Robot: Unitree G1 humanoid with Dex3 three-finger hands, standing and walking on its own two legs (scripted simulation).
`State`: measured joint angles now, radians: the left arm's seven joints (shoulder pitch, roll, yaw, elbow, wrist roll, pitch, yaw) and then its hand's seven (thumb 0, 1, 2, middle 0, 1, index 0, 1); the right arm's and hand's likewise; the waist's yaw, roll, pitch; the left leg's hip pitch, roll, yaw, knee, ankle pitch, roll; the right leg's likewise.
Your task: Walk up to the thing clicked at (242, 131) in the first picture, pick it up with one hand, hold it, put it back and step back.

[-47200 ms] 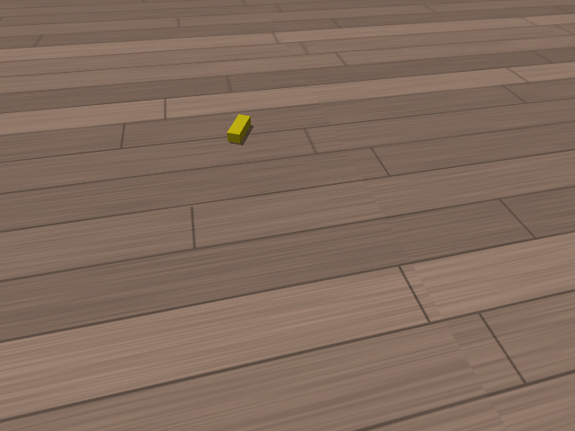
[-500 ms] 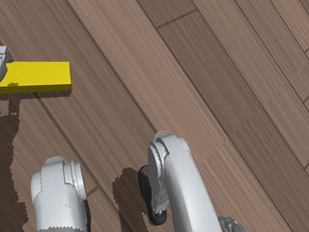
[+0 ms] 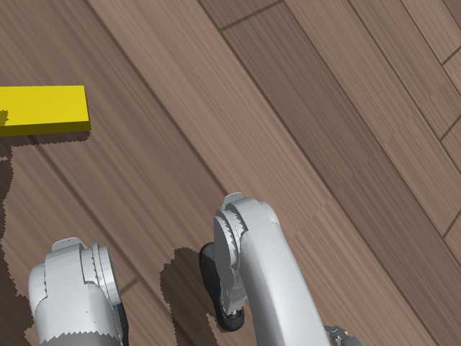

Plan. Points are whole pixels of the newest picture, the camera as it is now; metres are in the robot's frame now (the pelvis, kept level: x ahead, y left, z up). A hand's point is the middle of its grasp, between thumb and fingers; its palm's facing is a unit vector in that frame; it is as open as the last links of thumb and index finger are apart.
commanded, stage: rise first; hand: left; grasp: from above
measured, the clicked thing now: (29, 111) +0.58 +0.23 -0.31
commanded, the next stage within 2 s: approach in 1.38 s
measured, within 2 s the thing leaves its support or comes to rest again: neither
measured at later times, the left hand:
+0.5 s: hand out of the picture +0.52 +0.27 -0.18, palm faces -0.47 -0.02 -0.88, open 13.8 cm
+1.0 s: hand out of the picture +0.53 +0.28 -0.18, palm faces -0.48 -0.02 -0.88, open 13.8 cm
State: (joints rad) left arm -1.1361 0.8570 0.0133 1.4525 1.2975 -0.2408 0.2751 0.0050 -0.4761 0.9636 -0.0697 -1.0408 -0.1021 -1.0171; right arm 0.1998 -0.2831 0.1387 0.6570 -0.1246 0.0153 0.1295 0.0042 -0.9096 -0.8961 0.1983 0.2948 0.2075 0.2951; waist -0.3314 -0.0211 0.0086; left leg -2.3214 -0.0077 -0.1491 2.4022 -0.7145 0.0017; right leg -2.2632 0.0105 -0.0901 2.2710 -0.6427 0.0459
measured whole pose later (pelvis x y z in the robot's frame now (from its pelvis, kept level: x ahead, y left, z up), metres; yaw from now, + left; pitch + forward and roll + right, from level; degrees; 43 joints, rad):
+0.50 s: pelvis +0.00 +0.00 -0.01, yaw -1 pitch +35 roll -11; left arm -1.20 0.90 -0.01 1.53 1.32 -0.23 0.29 0.01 -0.47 0.95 -0.07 -1.06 -0.11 -1.03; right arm 0.21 -0.29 0.19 0.64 -0.13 0.01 0.12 0.00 -0.91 -0.90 0.20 0.29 0.21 0.30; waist -0.38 -0.03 0.03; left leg -2.35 -0.01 -0.16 2.43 -0.70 0.01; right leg -2.29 0.02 -0.10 2.28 -0.62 0.05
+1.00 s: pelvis +0.00 +0.00 -0.01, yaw -1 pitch +35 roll -11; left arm -1.20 0.92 -0.02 1.47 1.29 -0.22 0.24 0.00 -0.48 0.96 -0.08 -1.05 -0.11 -1.03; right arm 0.21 -0.30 0.20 0.62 -0.13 0.02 0.12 0.00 -0.91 -0.90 0.20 0.29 0.21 0.30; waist -0.37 -0.03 0.03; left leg -2.35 -0.01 -0.16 2.42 -0.70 0.00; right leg -2.28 0.01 -0.10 2.28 -0.62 0.05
